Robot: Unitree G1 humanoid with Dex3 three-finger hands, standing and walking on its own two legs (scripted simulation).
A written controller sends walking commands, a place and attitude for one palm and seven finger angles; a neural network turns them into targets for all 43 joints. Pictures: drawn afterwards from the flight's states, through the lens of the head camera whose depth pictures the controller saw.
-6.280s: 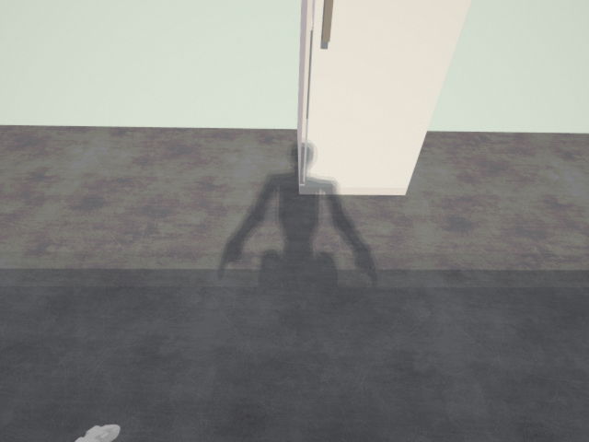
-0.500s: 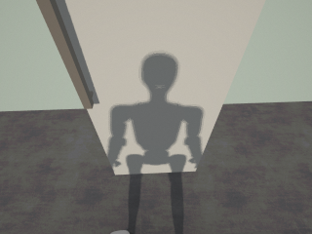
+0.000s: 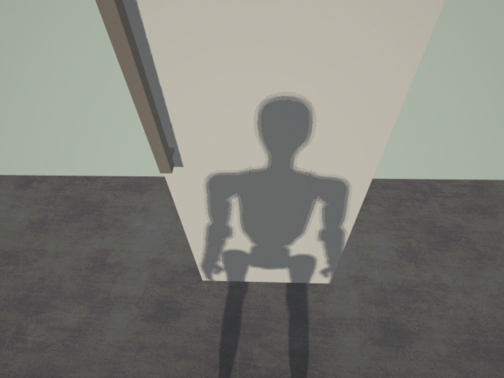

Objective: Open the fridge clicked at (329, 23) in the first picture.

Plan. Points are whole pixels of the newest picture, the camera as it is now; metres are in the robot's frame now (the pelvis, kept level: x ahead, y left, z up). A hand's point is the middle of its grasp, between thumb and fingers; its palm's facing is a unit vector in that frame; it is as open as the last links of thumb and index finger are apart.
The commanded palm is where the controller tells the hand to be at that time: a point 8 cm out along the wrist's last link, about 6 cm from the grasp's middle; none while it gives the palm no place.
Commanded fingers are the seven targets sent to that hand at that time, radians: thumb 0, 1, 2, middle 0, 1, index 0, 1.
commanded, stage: come to a stop and stand still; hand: left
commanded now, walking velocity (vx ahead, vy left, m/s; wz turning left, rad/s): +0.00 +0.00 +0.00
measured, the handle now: (142, 77) +0.52 +0.24 +0.21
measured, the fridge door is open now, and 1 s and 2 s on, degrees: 0 0 0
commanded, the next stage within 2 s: look again from close up in 0.50 s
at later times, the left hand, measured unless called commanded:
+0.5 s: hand out of the picture +0.03 +0.22 -0.19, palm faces +0.01 -0.98 -0.19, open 7.3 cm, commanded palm none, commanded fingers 0.00 0.90 0.90 -0.20 -0.30 -0.20 -0.30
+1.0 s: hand out of the picture -0.01 +0.20 -0.18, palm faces +0.01 -0.98 -0.21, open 7.3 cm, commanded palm none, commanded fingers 0.00 0.90 0.90 -0.20 -0.30 -0.20 -0.30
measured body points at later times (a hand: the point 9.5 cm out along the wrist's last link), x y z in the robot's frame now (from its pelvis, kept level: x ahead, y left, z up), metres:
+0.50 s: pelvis +0.02 +0.05 -0.01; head +0.02 +0.05 +0.44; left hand +0.03 +0.27 -0.17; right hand +0.02 -0.18 -0.16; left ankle -0.02 +0.15 -0.75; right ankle +0.02 -0.12 -0.75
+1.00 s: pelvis -0.03 +0.03 -0.01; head -0.05 +0.02 +0.44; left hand -0.01 +0.25 -0.17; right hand -0.01 -0.20 -0.17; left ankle -0.02 +0.15 -0.75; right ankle +0.02 -0.12 -0.75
